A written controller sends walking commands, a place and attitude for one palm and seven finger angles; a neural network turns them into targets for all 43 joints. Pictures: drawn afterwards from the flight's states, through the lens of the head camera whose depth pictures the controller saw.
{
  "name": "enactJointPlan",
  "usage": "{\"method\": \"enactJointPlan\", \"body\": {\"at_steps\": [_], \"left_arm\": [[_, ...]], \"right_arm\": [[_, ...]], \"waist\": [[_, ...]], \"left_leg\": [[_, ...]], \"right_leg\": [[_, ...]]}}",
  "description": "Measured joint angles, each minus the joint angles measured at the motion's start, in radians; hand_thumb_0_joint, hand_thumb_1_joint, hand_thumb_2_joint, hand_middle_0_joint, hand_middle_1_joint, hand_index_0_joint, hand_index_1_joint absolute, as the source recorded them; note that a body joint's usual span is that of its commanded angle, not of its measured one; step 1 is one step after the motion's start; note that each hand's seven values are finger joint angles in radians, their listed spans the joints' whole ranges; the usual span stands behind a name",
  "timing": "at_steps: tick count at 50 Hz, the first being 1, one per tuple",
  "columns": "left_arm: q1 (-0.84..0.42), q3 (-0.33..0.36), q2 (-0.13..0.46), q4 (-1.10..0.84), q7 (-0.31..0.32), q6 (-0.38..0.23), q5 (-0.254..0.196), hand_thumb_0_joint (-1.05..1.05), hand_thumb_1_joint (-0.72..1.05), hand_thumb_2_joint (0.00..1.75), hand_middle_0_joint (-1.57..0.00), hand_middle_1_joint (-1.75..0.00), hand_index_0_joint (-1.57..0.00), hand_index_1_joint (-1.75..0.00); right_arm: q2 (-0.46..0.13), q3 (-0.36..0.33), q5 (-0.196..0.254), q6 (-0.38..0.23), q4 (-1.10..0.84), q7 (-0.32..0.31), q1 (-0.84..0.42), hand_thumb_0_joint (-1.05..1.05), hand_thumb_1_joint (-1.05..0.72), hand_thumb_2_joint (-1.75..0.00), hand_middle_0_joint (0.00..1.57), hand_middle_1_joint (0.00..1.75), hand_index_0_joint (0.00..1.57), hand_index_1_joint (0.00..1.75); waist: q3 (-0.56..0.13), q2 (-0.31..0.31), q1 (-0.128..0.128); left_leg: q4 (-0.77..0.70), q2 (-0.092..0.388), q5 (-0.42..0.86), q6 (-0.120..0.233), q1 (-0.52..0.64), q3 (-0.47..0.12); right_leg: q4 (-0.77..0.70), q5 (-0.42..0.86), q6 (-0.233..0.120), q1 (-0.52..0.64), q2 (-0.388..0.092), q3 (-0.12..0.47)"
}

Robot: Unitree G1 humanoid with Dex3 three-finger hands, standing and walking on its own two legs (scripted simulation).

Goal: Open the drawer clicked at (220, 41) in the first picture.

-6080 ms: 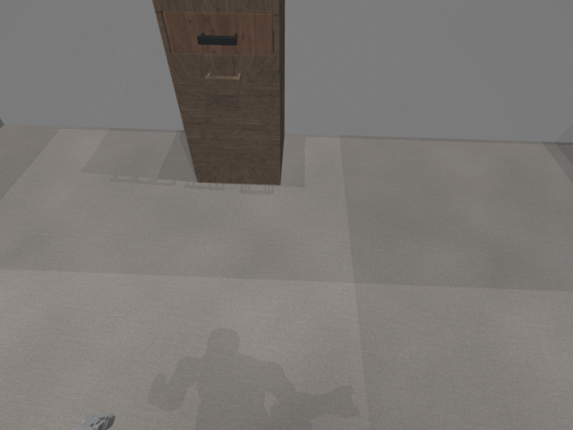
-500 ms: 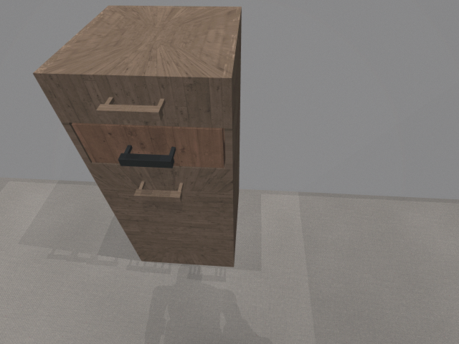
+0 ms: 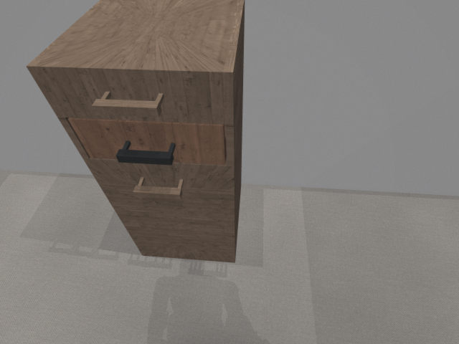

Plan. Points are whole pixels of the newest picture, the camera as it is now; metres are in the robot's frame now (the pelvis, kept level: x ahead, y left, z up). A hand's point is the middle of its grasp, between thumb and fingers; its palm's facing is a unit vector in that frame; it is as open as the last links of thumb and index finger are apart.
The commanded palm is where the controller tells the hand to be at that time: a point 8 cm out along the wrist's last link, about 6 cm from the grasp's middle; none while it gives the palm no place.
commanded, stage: look again from close up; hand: left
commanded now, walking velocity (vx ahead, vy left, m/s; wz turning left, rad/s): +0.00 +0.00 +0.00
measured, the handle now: (147, 151) +0.56 +0.24 -0.03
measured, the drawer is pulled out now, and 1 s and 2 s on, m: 0.00 0.00 0.00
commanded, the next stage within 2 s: come to a stop and stand still in 0.46 s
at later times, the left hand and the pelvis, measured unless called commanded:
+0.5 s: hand out of the picture +0.02 +0.26 -0.18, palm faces +0.00 -0.98 -0.20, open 7.4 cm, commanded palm none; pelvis -0.01 +0.08 +0.00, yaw -2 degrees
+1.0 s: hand out of the picture -0.08 +0.23 -0.17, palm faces -0.02 -0.99 -0.17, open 7.4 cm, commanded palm none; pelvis -0.03 +0.07 +0.00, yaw -4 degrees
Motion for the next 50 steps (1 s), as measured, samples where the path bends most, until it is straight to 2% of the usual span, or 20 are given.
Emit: {"method": "enactJointPlan", "body": {"at_steps": [4,9,18,30,33,42,44,48,50], "left_arm": [[0.004,0.011,0.019,-0.04,0.007,-0.005,0.002,0.01,0.91,0.9,-0.21,-0.3,-0.2,-0.3],[-0.001,0.015,0.053,-0.079,0.011,0.012,0.0,0.01,0.91,0.9,-0.2,-0.3,-0.2,-0.3],[-0.032,0.007,0.082,-0.11,0.005,0.034,-0.001,0.01,0.91,0.9,-0.2,-0.3,-0.2,-0.3],[-0.009,0.002,0.076,-0.075,-0.001,0.044,0.003,0.01,0.91,0.9,-0.2,-0.3,-0.2,-0.3],[0.009,0.003,0.072,-0.056,-0.002,0.044,0.006,0.01,0.91,0.9,-0.2,-0.3,-0.2,-0.3],[0.07,0.011,0.046,-0.012,-0.015,0.061,0.018,0.01,0.91,0.9,-0.2,-0.3,-0.2,-0.3],[0.081,0.012,0.038,-0.006,-0.016,0.059,0.018,0.01,0.91,0.9,-0.2,-0.3,-0.2,-0.3],[0.092,0.011,0.018,0.006,-0.012,0.044,0.013,0.01,0.91,0.9,-0.2,-0.3,-0.2,-0.3],[0.093,0.008,0.007,0.01,-0.008,0.035,0.009,0.01,0.91,0.9,-0.2,-0.3,-0.2,-0.3]], "right_arm": [[-0.026,-0.008,0.001,-0.004,-0.045,-0.004,-0.005,0.0,-0.91,-0.9,0.2,0.3,0.19,0.3],[-0.037,-0.011,0.004,-0.006,-0.071,-0.006,-0.043,0.0,-0.91,-0.9,0.2,0.3,0.19,0.3],[-0.038,0.004,0.002,-0.014,-0.093,0.005,-0.11,0.0,-0.91,-0.9,0.2,0.3,0.19,0.3],[-0.032,0.012,0.005,-0.01,-0.049,0.015,-0.07,0.0,-0.91,-0.9,0.21,0.3,0.2,0.3],[-0.031,0.011,0.006,-0.009,-0.028,0.015,-0.051,0.0,-0.91,-0.9,0.21,0.3,0.2,0.3],[-0.023,-0.006,0.004,0.007,0.02,0.005,-0.003,0.0,-0.91,-0.9,0.21,0.3,0.2,0.3],[-0.023,-0.009,0.004,0.008,0.028,0.004,0.004,0.0,-0.9,-0.9,0.21,0.3,0.2,0.3],[-0.02,-0.009,0.007,0.006,0.04,0.003,0.015,0.0,-0.9,-0.9,0.21,0.3,0.2,0.3],[-0.017,-0.007,0.01,0.003,0.042,0.004,0.014,0.0,-0.91,-0.9,0.2,0.3,0.2,0.3]], "waist": [[-0.016,0.008,0.008],[-0.028,-0.029,0.019],[-0.028,-0.057,0.029],[-0.013,-0.065,0.027],[-0.01,-0.068,0.025],[-0.01,-0.062,0.02],[-0.009,-0.055,0.02],[-0.008,-0.037,0.019],[-0.006,-0.031,0.019]], "left_leg": [[0.078,-0.013,-0.044,0.041,-0.031,-0.016],[0.075,-0.036,-0.062,0.01,0.001,0.006],[0.061,-0.066,-0.05,0.06,0.019,0.046],[-0.013,-0.112,0.013,0.107,0.027,0.072],[-0.035,-0.121,0.03,0.115,0.032,0.078],[-0.053,-0.12,0.045,0.116,0.019,0.099],[-0.042,-0.112,0.039,0.11,0.015,0.099],[-0.022,-0.094,0.027,0.093,0.012,0.09],[-0.017,-0.086,0.023,0.085,0.012,0.085]], "right_leg": [[0.047,-0.03,0.013,-0.016,-0.01,0.002],[0.082,-0.054,0.038,-0.007,-0.039,0.022],[0.064,-0.024,0.083,0.001,-0.071,0.06],[0.007,0.041,0.125,-0.002,-0.115,0.081],[-0.001,0.052,0.124,-0.006,-0.123,0.087],[0.047,0.011,0.07,-0.055,-0.126,0.096],[0.041,0.033,0.074,-0.054,-0.122,0.092],[0.03,0.044,0.11,-0.042,-0.108,0.083],[0.029,0.041,0.107,-0.038,-0.1,0.078]]}}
